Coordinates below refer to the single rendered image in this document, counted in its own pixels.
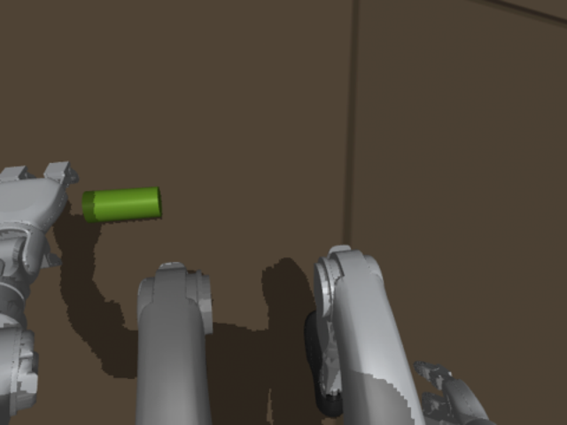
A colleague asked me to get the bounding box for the right robot hand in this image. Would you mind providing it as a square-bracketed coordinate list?
[414, 361, 489, 425]

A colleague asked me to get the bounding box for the left robot hand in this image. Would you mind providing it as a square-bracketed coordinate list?
[0, 161, 80, 268]

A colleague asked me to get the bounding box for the right robot foot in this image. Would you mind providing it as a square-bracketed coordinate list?
[304, 310, 343, 417]

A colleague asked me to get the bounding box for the can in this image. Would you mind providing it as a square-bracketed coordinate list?
[82, 187, 162, 223]

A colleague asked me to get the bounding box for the left robot arm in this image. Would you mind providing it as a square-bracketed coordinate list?
[0, 222, 47, 425]

